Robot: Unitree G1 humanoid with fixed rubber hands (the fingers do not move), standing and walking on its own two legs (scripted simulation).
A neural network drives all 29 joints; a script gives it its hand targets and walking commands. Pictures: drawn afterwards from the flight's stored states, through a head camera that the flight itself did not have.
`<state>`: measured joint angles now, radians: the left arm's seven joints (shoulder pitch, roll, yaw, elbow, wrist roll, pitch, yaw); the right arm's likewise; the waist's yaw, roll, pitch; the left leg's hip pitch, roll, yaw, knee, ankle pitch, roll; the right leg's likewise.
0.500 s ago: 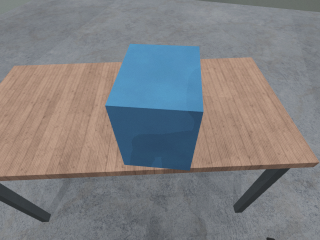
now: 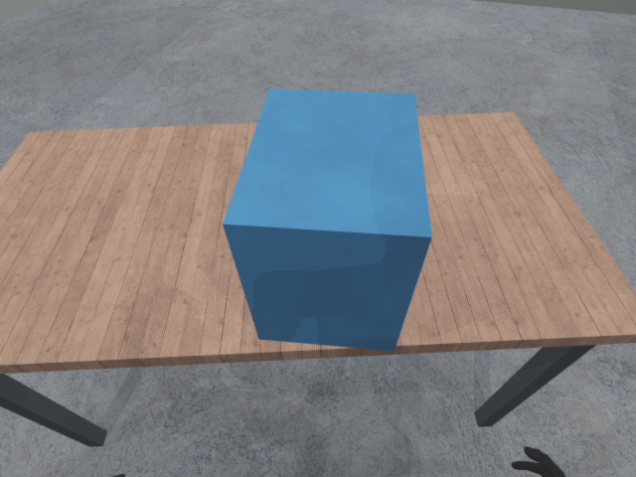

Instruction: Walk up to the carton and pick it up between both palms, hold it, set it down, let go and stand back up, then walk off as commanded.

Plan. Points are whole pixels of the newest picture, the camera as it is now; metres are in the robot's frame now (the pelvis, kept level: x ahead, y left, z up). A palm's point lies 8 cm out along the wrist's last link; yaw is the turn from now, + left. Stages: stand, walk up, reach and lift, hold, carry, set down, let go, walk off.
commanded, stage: walk up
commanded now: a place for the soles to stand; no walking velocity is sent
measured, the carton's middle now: (333, 222) +0.44 +0.00 +0.05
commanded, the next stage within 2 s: reach and lift in 0.36 s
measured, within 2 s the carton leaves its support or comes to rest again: neither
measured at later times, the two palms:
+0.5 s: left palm out of the picture +0.10 +0.29 -0.12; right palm out of the picture +0.12 -0.29 -0.14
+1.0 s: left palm out of the picture +0.08 +0.26 -0.07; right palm out of the picture +0.10 -0.27 -0.07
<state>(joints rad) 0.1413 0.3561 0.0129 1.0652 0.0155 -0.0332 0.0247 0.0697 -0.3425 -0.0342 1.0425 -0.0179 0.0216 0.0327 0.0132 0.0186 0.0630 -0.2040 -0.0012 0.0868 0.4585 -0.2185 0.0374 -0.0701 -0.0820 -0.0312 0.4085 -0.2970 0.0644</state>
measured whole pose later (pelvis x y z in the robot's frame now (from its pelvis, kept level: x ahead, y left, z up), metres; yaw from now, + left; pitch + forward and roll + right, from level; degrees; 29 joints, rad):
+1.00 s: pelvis -0.05 -0.05 -0.01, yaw +0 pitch -7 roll +1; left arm 0.21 0.41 0.12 0.31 -0.03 0.46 -0.03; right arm 0.29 -0.14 -0.04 0.40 0.03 0.09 -0.07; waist 0.08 -0.07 0.17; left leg -0.19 0.06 0.07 0.46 -0.15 -0.02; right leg -0.12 -0.03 -0.04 0.55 -0.31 -0.01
